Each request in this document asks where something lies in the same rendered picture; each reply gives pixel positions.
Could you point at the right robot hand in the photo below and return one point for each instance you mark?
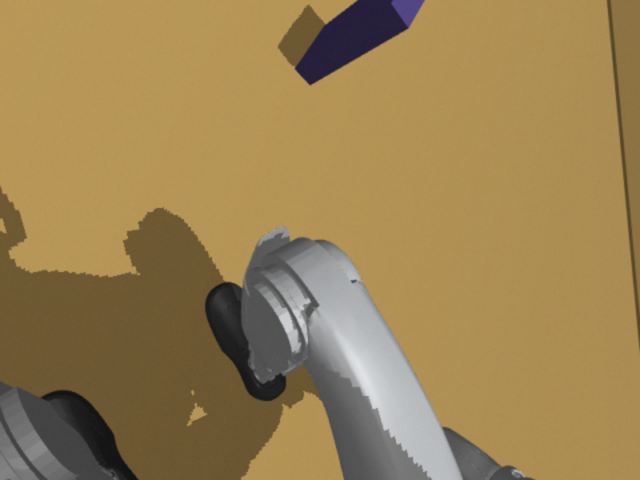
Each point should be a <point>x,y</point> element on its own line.
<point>473,463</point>

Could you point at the right robot foot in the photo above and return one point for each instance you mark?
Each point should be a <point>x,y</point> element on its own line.
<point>223,311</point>

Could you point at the left robot foot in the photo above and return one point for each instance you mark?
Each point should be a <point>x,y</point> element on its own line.
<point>84,418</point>

